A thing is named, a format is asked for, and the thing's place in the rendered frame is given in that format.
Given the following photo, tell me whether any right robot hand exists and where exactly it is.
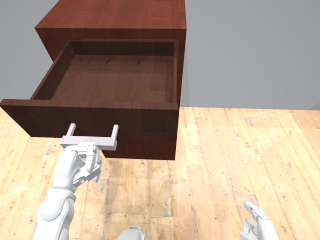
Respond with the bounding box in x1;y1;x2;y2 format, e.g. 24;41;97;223
240;201;280;240

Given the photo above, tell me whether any cabinet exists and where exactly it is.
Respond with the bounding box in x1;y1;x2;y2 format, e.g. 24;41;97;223
35;0;187;161

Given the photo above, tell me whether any handle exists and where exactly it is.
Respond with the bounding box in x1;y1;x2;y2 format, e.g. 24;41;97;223
60;123;119;151

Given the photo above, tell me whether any left robot forearm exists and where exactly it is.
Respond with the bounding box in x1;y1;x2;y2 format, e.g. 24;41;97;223
31;188;77;240

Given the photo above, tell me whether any left robot hand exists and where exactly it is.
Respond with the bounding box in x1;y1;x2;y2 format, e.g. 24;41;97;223
52;142;103;193

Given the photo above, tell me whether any drawer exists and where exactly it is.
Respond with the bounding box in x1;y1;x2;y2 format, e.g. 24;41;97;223
0;40;178;142

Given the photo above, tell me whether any robot left shin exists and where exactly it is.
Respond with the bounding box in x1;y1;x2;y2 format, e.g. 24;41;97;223
129;226;139;230

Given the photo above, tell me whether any robot left thigh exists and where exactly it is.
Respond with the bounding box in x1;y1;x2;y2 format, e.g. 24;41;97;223
116;229;145;240

